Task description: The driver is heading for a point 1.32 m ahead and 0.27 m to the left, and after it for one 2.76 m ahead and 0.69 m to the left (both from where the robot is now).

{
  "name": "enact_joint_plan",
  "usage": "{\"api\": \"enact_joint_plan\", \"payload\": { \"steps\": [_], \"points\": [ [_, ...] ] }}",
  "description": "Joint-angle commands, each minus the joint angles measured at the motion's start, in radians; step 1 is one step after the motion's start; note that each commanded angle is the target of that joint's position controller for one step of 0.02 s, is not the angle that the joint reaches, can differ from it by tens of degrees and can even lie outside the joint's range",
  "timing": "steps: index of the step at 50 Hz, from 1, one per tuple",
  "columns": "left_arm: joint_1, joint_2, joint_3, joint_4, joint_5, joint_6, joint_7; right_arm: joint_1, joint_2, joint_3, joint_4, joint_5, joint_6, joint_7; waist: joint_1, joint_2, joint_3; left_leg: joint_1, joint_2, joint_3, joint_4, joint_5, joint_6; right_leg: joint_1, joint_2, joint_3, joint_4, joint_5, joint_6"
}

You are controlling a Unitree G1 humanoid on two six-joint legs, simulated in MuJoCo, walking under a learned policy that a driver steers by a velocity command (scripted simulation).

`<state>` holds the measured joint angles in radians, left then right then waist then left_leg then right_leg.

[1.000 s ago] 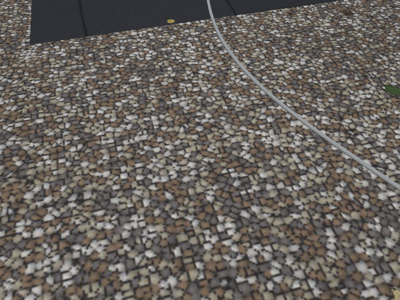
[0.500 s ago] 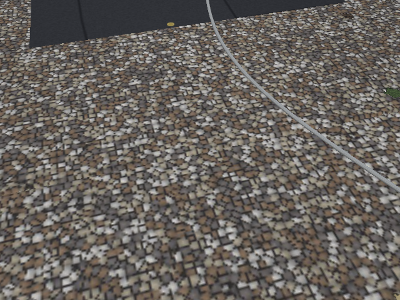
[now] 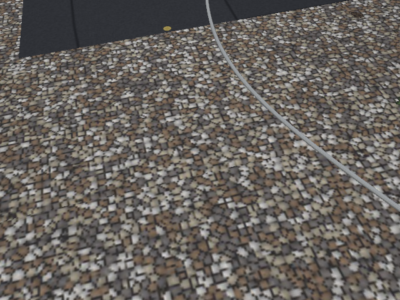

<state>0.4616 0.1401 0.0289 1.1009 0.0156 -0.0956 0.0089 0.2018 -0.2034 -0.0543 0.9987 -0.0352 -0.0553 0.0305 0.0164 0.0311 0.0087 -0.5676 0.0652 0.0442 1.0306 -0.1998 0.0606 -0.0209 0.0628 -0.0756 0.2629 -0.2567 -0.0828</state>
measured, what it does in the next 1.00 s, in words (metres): walks ahead: left foot, then right foot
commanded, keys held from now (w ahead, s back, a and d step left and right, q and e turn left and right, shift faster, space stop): w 0.76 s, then w+q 0.24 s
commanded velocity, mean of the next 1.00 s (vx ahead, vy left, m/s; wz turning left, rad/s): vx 0.49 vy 0.00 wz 0.06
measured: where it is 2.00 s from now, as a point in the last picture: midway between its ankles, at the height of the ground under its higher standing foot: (189, 164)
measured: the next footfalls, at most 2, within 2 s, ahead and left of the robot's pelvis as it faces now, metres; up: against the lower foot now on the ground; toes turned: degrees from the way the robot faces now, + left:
left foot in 0.24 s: +0.32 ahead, +0.09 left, +0.00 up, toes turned +4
right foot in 0.78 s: +0.64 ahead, -0.09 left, +0.00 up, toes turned -5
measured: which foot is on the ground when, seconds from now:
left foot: up 0.00-0.22, down 0.24-0.80, up 0.82-1.00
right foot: down 0.00-0.26, up 0.28-0.76, down 0.78-1.00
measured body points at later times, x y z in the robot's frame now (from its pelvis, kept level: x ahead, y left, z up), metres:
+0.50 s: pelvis +0.29 +0.03 +0.00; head +0.31 +0.04 +0.45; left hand +0.38 +0.27 -0.14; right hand +0.25 -0.21 -0.15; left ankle +0.28 +0.08 -0.75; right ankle +0.35 -0.12 -0.67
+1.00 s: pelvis +0.58 -0.03 +0.00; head +0.61 -0.03 +0.45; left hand +0.60 +0.23 -0.14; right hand +0.64 -0.27 -0.15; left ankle +0.56 +0.12 -0.66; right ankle +0.60 -0.09 -0.75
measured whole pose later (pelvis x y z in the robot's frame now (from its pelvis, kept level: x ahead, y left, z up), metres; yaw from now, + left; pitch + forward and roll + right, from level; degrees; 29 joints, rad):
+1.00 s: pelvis +0.58 -0.03 +0.00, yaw +4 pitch +0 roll +0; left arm 0.29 0.20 0.06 1.00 0.02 -0.10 0.00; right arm 0.28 -0.21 -0.07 0.98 -0.03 -0.04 0.01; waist -0.01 0.04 0.05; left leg -0.51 0.06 -0.01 1.14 -0.25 0.09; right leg -0.16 0.04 -0.18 0.34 -0.18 -0.09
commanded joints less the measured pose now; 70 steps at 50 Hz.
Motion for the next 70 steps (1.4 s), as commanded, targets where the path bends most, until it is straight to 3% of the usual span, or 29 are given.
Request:
{"api": "enact_joint_plan", "payload": {
  "steps": [1, 7, 9, 11, 12, 13, 14, 16, 18, 21, 24, 29, 34, 37, 39, 40, 41, 42, 43, 44, 47, 52, 60, 63, 65, 67, 68, 69, 70],
  "points": [
    [0.08, 0.104, 0.005, -0.012, 0.0, -0.015, 0.005, -0.084, -0.011, 0.004, -0.072, 0.003, 0.007, 0.006, -0.006, -0.096, 0.125, -0.16, 0.001, 0.034, -0.11, 0.073, -0.019, 0.0, -0.246, 0.158, -0.128, 0.433, -0.098],
    [0.101, 0.128, 0.004, 0.0, -0.001, -0.023, 0.012, -0.249, -0.019, 0.013, -0.146, 0.019, 0.004, 0.002, 0.007, -0.122, 0.139, 0.018, -0.058, 0.09, -0.428, 0.164, 0.03, 0.027, -0.258, 0.096, -0.113, 0.657, -0.088],
    [0.073, 0.15, 0.01, -0.002, 0.002, -0.026, 0.015, -0.172, -0.048, 0.0, -0.131, 0.017, -0.004, -0.011, -0.039, -0.125, 0.085, 0.125, -0.1, 0.097, -0.451, 0.113, 0.071, 0.089, -0.268, 0.073, 0.008, 0.917, -0.075],
    [0.044, 0.172, 0.018, -0.006, 0.005, -0.015, 0.018, 0.088, -0.088, -0.027, -0.046, 0.015, -0.018, -0.026, -0.147, -0.113, -0.051, 0.386, -0.141, 0.096, -0.522, 0.095, 0.109, 0.088, -0.247, 0.045, 0.325, 1.001, -0.053],
    [0.046, 0.16, 0.015, -0.017, -0.001, -0.012, 0.013, 0.237, -0.137, -0.046, -0.006, -0.005, -0.024, -0.036, -0.199, -0.078, -0.134, 0.613, -0.034, -0.014, -0.544, 0.027, 0.141, -0.072, -0.212, 0.03, 0.568, 0.759, -0.045],
    [0.124, 0.059, -0.003, -0.044, -0.026, -0.008, 0.001, 0.329, -0.233, -0.071, -0.003, -0.027, -0.024, -0.038, -0.165, 0.106, -0.261, 0.85, 0.265, -0.457, -0.601, -0.14, 0.245, -0.366, -0.069, -0.018, 0.969, 0.141, -0.013],
    [0.14, 0.096, 0.015, -0.043, -0.024, -0.004, -0.008, 0.259, -0.226, -0.071, -0.007, 0.003, -0.01, -0.023, -0.125, 0.129, -0.292, 0.857, 0.344, -0.792, -0.777, -0.22, 0.318, -0.543, 0.018, 0.104, 1.159, -0.228, -0.019],
    [-0.052, 0.129, 0.025, -0.099, 0.0, -0.005, -0.01, 0.065, -0.103, -0.037, -0.036, 0.028, -0.018, -0.015, -0.066, -0.021, -0.021, 0.559, 0.267, -0.512, -0.845, -0.245, 0.241, -0.609, -0.103, 0.126, 1.093, -0.053, -0.032],
    [-0.051, 0.091, 0.024, -0.096, 0.019, 0.01, -0.015, 0.056, -0.036, -0.014, -0.013, 0.022, -0.036, -0.023, 0.0, -0.036, 0.038, 0.391, 0.185, -0.336, -0.877, -0.034, 0.18, -0.505, -0.152, 0.127, 0.975, -0.012, -0.018],
    [-0.055, 0.064, 0.023, -0.104, 0.026, 0.041, -0.027, 0.134, -0.051, -0.008, 0.021, 0.02, -0.057, -0.031, 0.028, -0.01, 0.044, 0.352, 0.142, -0.215, -0.893, 0.146, 0.17, -0.485, -0.165, 0.099, 0.889, 0.007, 0.01],
    [-0.2, 0.087, 0.025, -0.161, 0.025, 0.054, -0.034, 0.188, -0.081, -0.009, 0.029, 0.022, -0.059, -0.031, 0.009, 0.001, 0.083, 0.385, 0.12, -0.16, -0.931, 0.171, 0.164, -0.601, -0.188, 0.067, 0.769, 0.113, 0.038],
    [-0.409, 0.077, 0.014, -0.232, 0.007, 0.049, -0.041, 0.284, -0.075, 0.002, 0.042, 0.025, -0.058, -0.031, -0.049, 0.02, 0.099, 0.481, 0.089, -0.086, -0.921, 0.347, 0.127, -0.621, -0.159, 0.01, 0.484, 0.265, 0.057],
    [-0.524, 0.09, 0.012, -0.278, 0.005, 0.039, -0.039, 0.355, -0.086, 0.002, 0.069, 0.013, -0.053, -0.044, -0.08, 0.037, 0.107, 0.66, 0.134, -0.077, -0.86, 0.493, 0.136, -0.629, -0.12, -0.013, 0.34, 0.234, 0.021],
    [-0.449, 0.115, 0.025, -0.267, 0.006, 0.025, -0.03, 0.314, -0.111, -0.004, 0.068, 0.007, -0.051, -0.053, -0.023, 0.052, 0.068, 0.705, 0.152, -0.053, -0.727, 0.792, 0.116, -0.483, -0.063, -0.033, 0.279, 0.115, -0.029],
    [-0.17, 0.159, 0.052, -0.178, 0.017, 0.008, -0.013, 0.285, -0.116, -0.005, 0.063, 0.013, -0.044, -0.051, 0.095, 0.026, -0.073, 0.618, 0.107, -0.022, -0.411, 0.834, 0.085, -0.134, -0.031, -0.031, 0.188, 0.147, -0.074],
    [0.01, 0.24, 0.075, -0.145, 0.045, 0.0, -0.001, 0.277, -0.081, 0.008, 0.03, 0.027, -0.046, -0.045, 0.153, -0.054, -0.2, 0.398, 0.058, 0.0, -0.122, 0.495, 0.07, 0.143, -0.24, 0.189, 0.182, 0.071, -0.122],
    [0.042, 0.323, 0.097, -0.14, 0.05, 0.005, -0.008, 0.412, 0.022, 0.024, 0.02, 0.073, -0.041, -0.036, 0.088, -0.289, -0.329, 0.039, -0.132, 0.033, 0.251, -0.301, 0.031, 0.397, -0.532, 0.674, 0.075, 0.018, -0.262],
    [-0.043, 0.259, 0.086, -0.157, 0.018, 0.019, -0.015, 0.322, -0.097, -0.007, 0.027, 0.043, -0.033, -0.043, 0.078, -0.085, -0.257, -0.031, -0.079, -0.104, 0.309, -0.265, 0.05, 0.288, -0.477, 0.674, 0.018, -0.073, -0.214],
    [-0.156, 0.202, 0.067, -0.173, 0.01, 0.015, -0.018, 0.234, -0.089, -0.01, -0.005, 0.039, -0.035, -0.038, 0.04, -0.07, -0.105, -0.047, -0.038, -0.108, 0.269, -0.165, 0.052, 0.125, -0.444, 0.505, -0.019, -0.059, -0.171],
    [-0.205, 0.151, 0.053, -0.175, 0.013, 0.007, -0.021, 0.205, -0.066, -0.008, -0.008, 0.036, -0.035, -0.036, 0.016, -0.042, -0.032, -0.018, -0.003, -0.104, 0.219, -0.104, 0.05, 0.009, -0.403, 0.394, -0.061, 0.029, -0.134],
    [-0.178, 0.094, 0.034, -0.141, 0.004, -0.013, -0.006, 0.222, -0.023, -0.012, -0.004, 0.006, 0.005, -0.017, -0.037, -0.09, 0.019, 0.068, 0.027, -0.093, 0.147, -0.055, 0.031, -0.13, -0.325, 0.189, -0.105, 0.171, -0.064],
    [-0.095, 0.134, 0.04, -0.122, 0.0, -0.032, 0.002, 0.069, -0.016, -0.014, -0.072, 0.006, 0.035, 0.002, -0.039, -0.092, 0.064, -0.088, 0.045, -0.053, 0.067, 0.089, 0.01, -0.103, -0.299, 0.021, -0.129, 0.334, -0.041],
    [0.015, 0.161, 0.037, -0.092, 0.002, -0.023, 0.022, -0.198, -0.011, 0.008, -0.185, 0.006, 0.027, 0.022, 0.017, -0.096, 0.11, -0.062, -0.007, 0.089, -0.348, 0.199, 0.036, 0.045, -0.308, -0.14, -0.091, 0.576, -0.024],
    [0.008, 0.192, 0.044, -0.09, 0.006, -0.008, 0.034, -0.164, -0.038, -0.003, -0.19, 0.002, 0.028, 0.02, -0.018, -0.126, 0.069, 0.026, -0.071, 0.131, -0.39, 0.081, 0.091, 0.136, -0.33, -0.186, 0.044, 0.924, -0.018],
    [-0.018, 0.222, 0.055, -0.102, 0.012, 0.008, 0.037, -0.039, -0.069, -0.021, -0.159, 0.0, 0.028, 0.012, -0.076, -0.147, -0.005, 0.156, -0.134, 0.148, -0.405, -0.028, 0.139, 0.159, -0.34, -0.201, 0.258, 1.094, -0.026],
    [-0.055, 0.24, 0.061, -0.135, 0.005, 0.02, 0.023, 0.195, -0.148, -0.06, -0.094, -0.016, 0.015, -0.004, -0.19, -0.071, -0.133, 0.498, -0.116, 0.029, -0.554, -0.052, 0.207, -0.04, -0.316, -0.208, 0.705, 0.8, 0.004],
    [-0.009, 0.121, 0.04, -0.193, -0.002, 0.018, 0.006, 0.199, -0.26, -0.088, -0.1, -0.022, 0.014, -0.015, -0.118, 0.144, -0.216, 0.806, 0.192, -0.42, -0.56, -0.006, 0.333, -0.444, -0.166, -0.182, 1.064, -0.1, 0.052],
    [-0.114, 0.174, 0.049, -0.255, -0.008, 0.006, -0.006, 0.217, -0.286, -0.092, -0.117, 0.006, 0.031, -0.014, -0.137, 0.105, -0.266, 0.879, 0.28, -0.807, -0.741, -0.09, 0.418, -0.678, -0.026, 0.034, 1.245, -0.283, 0.074],
    [-0.218, 0.184, 0.046, -0.286, -0.008, -0.009, -0.012, 0.164, -0.257, -0.083, -0.115, 0.014, 0.037, -0.025, -0.125, 0.014, -0.105, 0.781, 0.265, -0.643, -0.778, -0.058, 0.371, -0.79, -0.109, 0.099, 1.207, -0.169, 0.063]
  ]
}}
